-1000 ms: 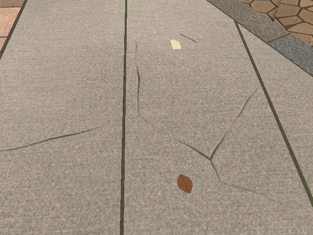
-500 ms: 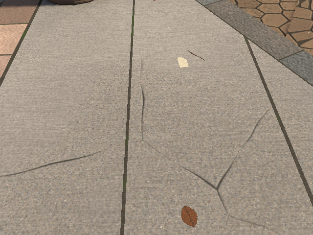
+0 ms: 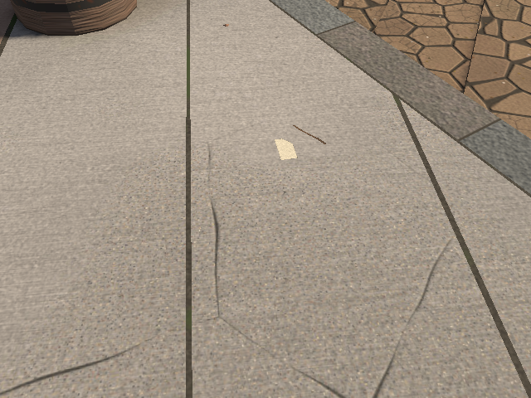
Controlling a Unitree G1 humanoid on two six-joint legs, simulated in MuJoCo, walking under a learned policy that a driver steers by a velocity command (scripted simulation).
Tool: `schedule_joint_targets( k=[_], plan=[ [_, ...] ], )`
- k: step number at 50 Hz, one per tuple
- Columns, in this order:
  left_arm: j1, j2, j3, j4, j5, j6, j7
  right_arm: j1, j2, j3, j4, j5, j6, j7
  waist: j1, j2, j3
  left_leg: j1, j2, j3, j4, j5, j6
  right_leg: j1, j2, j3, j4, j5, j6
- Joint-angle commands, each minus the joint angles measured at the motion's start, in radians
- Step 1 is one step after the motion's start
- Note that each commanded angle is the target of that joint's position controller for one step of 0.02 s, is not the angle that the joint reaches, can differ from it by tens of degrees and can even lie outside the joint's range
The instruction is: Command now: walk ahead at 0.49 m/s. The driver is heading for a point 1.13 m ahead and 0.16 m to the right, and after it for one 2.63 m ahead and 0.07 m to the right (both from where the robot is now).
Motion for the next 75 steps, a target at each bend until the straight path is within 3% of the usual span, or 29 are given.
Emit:
schedule_joint_targets(
  k=[1, 10, 13, 15, 16, 17, 18, 19, 21, 22, 25, 33, 39, 42, 44, 45, 46, 47, 48, 49, 51, 53, 56, 62, 68, 71, 73, 74, 75],
  plan=[
    [0.015, 0.045, 0.014, -0.047, 0.012, 0.002, 0.005, -0.026, -0.135, -0.022, -0.053, 0.001, -0.013, -0.021, 0.038, 0.065, 0.055, -0.072, 0.29, -0.214, -0.185, 0.118, 0.166, -0.053, -0.038, 0.002, -0.139, 0.152, 0.027],
    [-0.266, 0.035, -0.001, -0.143, -0.009, -0.019, -0.04, 0.126, -0.165, -0.031, -0.002, 0.023, 0.021, -0.039, -0.053, 0.088, 0.092, 0.169, 0.331, -0.174, -0.107, 0.117, 0.114, -0.035, 0.039, -0.045, -0.567, 0.221, 0.014],
    [-0.21, 0.072, 0.011, -0.146, -0.009, -0.032, -0.054, 0.098, -0.187, -0.041, -0.005, 0.024, 0.035, -0.044, 0.001, 0.117, 0.053, 0.22, 0.356, -0.178, -0.009, 0.291, 0.088, 0.091, 0.076, -0.069, -0.621, 0.11, -0.029],
    [0.073, 0.154, 0.055, -0.065, -0.008, -0.035, -0.046, 0.059, -0.165, -0.03, -0.023, 0.011, 0.043, -0.042, 0.139, 0.107, -0.119, 0.127, 0.268, -0.103, 0.315, 0.535, 0.04, 0.484, 0.114, -0.092, -0.633, 0.118, -0.087],
    [0.271, 0.249, 0.077, -0.029, 0.005, -0.03, -0.036, 0.07, -0.125, -0.011, -0.056, -0.01, 0.038, -0.043, 0.189, -0.041, -0.29, -0.098, 0.189, -0.045, 0.67, 0.229, 0.001, 0.803, -0.106, 0.171, -0.625, 0.129, -0.161],
    [0.299, 0.282, 0.081, -0.011, 0.016, -0.027, -0.047, 0.203, 0.008, 0.024, -0.046, 0.011, 0.012, -0.029, 0.112, -0.311, -0.399, -0.478, 0.019, -0.102, 0.958, -0.412, -0.045, 1.089, -0.282, 0.643, -0.776, -0.064, -0.309],
    [0.259, 0.173, 0.054, -0.022, 0.009, -0.029, -0.048, 0.134, -0.122, -0.004, -0.039, 0.036, -0.011, -0.027, 0.137, -0.175, -0.321, -0.586, 0.082, -0.209, 1.068, -0.413, -0.023, 1.029, -0.248, 0.642, -0.824, -0.135, -0.263],
    [0.161, 0.13, 0.039, -0.042, 0.004, -0.03, -0.045, 0.032, -0.172, -0.019, -0.071, 0.051, -0.023, -0.025, 0.12, -0.11, -0.184, -0.623, 0.133, -0.183, 1.061, -0.31, -0.007, 0.885, -0.217, 0.474, -0.836, -0.054, -0.215],
    [0.032, 0.081, 0.021, -0.065, 0.013, -0.029, -0.053, -0.042, -0.151, -0.028, -0.084, 0.025, -0.013, -0.039, 0.057, 0.023, -0.066, -0.531, 0.214, -0.146, 0.958, -0.155, -0.017, 0.629, -0.131, 0.267, -0.9, 0.143, -0.176],
    [0.024, 0.078, 0.019, -0.057, 0.021, -0.031, -0.055, -0.011, -0.127, -0.027, -0.083, 0.023, 0.0, -0.038, 0.025, -0.026, -0.064, -0.47, 0.237, -0.151, 0.925, -0.123, -0.024, 0.571, -0.116, 0.218, -0.928, 0.183, -0.181],
    [0.067, 0.083, 0.022, -0.021, 0.017, -0.037, -0.052, -0.005, -0.095, -0.03, -0.082, 0.022, 0.028, -0.042, 0.003, -0.019, -0.025, -0.465, 0.246, -0.129, 0.847, -0.08, -0.045, 0.513, -0.078, 0.117, -0.975, 0.279, -0.19],
    [0.19, 0.125, 0.028, 0.034, 0.007, -0.016, -0.017, -0.297, -0.073, -0.029, -0.175, 0.014, 0.023, -0.032, 0.076, -0.014, 0.049, -0.551, 0.216, -0.085, 0.419, 0.241, -0.068, 0.577, -0.051, 0.013, -1.021, 0.263, -0.152],
    [0.266, 0.136, 0.036, 0.087, -0.001, 0.008, -0.008, -0.44, -0.077, -0.022, -0.236, 0.026, 0.007, 0.0, 0.106, -0.02, 0.097, -0.586, 0.187, -0.075, 0.272, 0.162, -0.036, 0.756, -0.119, 0.019, -0.955, 0.286, -0.146],
    [0.227, 0.159, 0.046, 0.083, -0.003, 0.019, -0.002, -0.372, -0.113, -0.036, -0.229, 0.027, -0.002, 0.01, 0.048, -0.049, 0.043, -0.424, 0.139, -0.038, 0.237, 0.063, 0.002, 0.783, -0.128, 0.008, -0.85, 0.524, -0.12],
    [0.188, 0.142, 0.038, 0.069, 0.004, 0.028, -0.003, -0.094, -0.189, -0.078, -0.145, 0.023, -0.002, 0.0, -0.086, -0.042, -0.124, -0.02, 0.101, -0.014, 0.229, 0.09, 0.054, 0.671, -0.047, -0.052, -0.536, 0.711, -0.075],
    [0.201, 0.111, 0.021, 0.043, 0.024, 0.024, -0.003, 0.095, -0.271, -0.099, -0.109, 0.01, 0.003, -0.012, -0.133, 0.099, -0.279, 0.301, 0.312, -0.267, 0.242, 0.097, 0.123, 0.433, 0.03, -0.1, -0.194, 0.362, -0.039],
    [0.335, -0.032, -0.016, 0.053, 0.011, 0.0, -0.018, 0.123, -0.301, -0.1, -0.093, 0.004, 0.005, -0.004, -0.049, 0.354, -0.398, 0.585, 0.505, -0.748, 0.1, -0.09, 0.276, 0.058, 0.21, -0.025, 0.11, -0.368, 0.01],
    [0.26, 0.083, 0.008, 0.059, -0.014, -0.024, -0.022, 0.089, -0.207, -0.075, -0.1, 0.015, 0.003, -0.003, -0.081, 0.235, -0.331, 0.53, 0.47, -0.759, 0.039, -0.183, 0.229, -0.048, 0.154, 0.089, 0.217, -0.388, -0.013],
    [0.163, 0.132, 0.022, 0.025, -0.033, -0.037, -0.024, -0.004, -0.169, -0.064, -0.118, 0.019, 0.001, -0.007, -0.062, 0.186, -0.189, 0.383, 0.442, -0.601, 0.018, -0.135, 0.183, -0.097, 0.104, 0.059, 0.213, -0.292, -0.027],
    [0.113, 0.129, 0.024, 0.015, -0.029, -0.038, -0.015, -0.091, -0.149, -0.055, -0.136, 0.014, 0.0, -0.005, -0.025, 0.088, -0.115, 0.223, 0.408, -0.486, -0.012, -0.03, 0.16, -0.049, 0.048, 0.029, 0.164, -0.191, -0.024],
    [0.118, 0.101, 0.034, 0.015, -0.007, -0.016, -0.007, -0.145, -0.103, -0.041, -0.135, -0.004, -0.005, 0.001, 0.037, 0.096, -0.056, 0.035, 0.344, -0.349, -0.074, 0.074, 0.139, 0.058, -0.007, 0.027, 0.074, -0.101, -0.018],
    [0.145, 0.062, 0.033, 0.021, -0.006, 0.006, -0.004, -0.121, -0.107, -0.042, -0.114, -0.001, -0.009, 0.001, 0.056, 0.108, -0.036, -0.025, 0.321, -0.284, -0.119, 0.114, 0.15, 0.09, -0.018, 0.014, 0.02, -0.077, -0.007],
    [0.048, 0.07, 0.039, -0.015, 0.005, 0.018, 0.001, -0.07, -0.15, -0.052, -0.09, 0.0, -0.008, -0.017, 0.044, 0.087, 0.012, -0.021, 0.319, -0.232, -0.155, 0.174, 0.157, -0.011, -0.03, 0.004, -0.105, 0.038, 0.022],
    [-0.154, 0.041, 0.03, -0.072, 0.004, 0.007, -0.014, 0.025, -0.161, -0.049, -0.054, 0.012, 0.008, -0.039, -0.015, 0.093, 0.047, 0.047, 0.28, -0.139, -0.166, 0.181, 0.108, -0.027, 0.011, -0.038, -0.435, 0.292, 0.033],
    [-0.3, 0.045, 0.018, -0.134, -0.009, -0.009, -0.049, 0.108, -0.176, -0.057, -0.003, 0.02, 0.033, -0.045, -0.051, 0.101, 0.091, 0.228, 0.351, -0.148, -0.091, 0.215, 0.104, -0.058, 0.045, -0.053, -0.587, 0.201, 0.006],
    [-0.218, 0.088, 0.033, -0.124, -0.009, -0.018, -0.059, 0.068, -0.198, -0.067, -0.006, 0.023, 0.044, -0.05, 0.016, 0.133, 0.035, 0.26, 0.363, -0.138, 0.021, 0.465, 0.076, 0.111, 0.093, -0.087, -0.625, 0.104, -0.038],
    [0.083, 0.174, 0.076, -0.034, -0.001, -0.018, -0.048, 0.031, -0.17, -0.055, -0.025, 0.017, 0.05, -0.05, 0.156, 0.108, -0.152, 0.114, 0.272, -0.067, 0.367, 0.594, 0.025, 0.557, 0.101, -0.082, -0.624, 0.149, -0.1],
    [0.242, 0.272, 0.1, -0.006, 0.021, -0.015, -0.039, 0.114, -0.085, -0.027, -0.047, 0.004, 0.037, -0.043, 0.154, -0.078, -0.323, -0.252, 0.152, -0.016, 0.761, 0.217, -0.038, 0.972, -0.16, 0.288, -0.621, 0.106, -0.229],
    [0.266, 0.242, 0.088, 0.007, 0.008, -0.009, -0.042, 0.15, -0.039, -0.01, -0.031, 0.015, 0.012, -0.034, 0.141, -0.234, -0.423, -0.483, 0.035, -0.115, 0.996, -0.421, -0.061, 1.109, -0.285, 0.666, -0.791, -0.018, -0.321]
  ],
)
Keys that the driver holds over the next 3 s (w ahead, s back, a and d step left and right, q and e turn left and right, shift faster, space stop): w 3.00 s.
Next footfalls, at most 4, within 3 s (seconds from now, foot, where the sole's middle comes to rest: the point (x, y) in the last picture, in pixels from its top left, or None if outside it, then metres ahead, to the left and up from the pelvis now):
0.30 right None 0.35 -0.16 -0.78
0.88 left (242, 342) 0.67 0.07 -0.78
1.46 right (316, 245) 0.99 -0.16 -0.78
2.02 left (237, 177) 1.29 0.08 -0.78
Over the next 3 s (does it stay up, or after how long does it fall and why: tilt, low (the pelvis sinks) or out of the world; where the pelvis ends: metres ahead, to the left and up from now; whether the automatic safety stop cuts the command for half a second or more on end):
stays up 1.65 -0.05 0.00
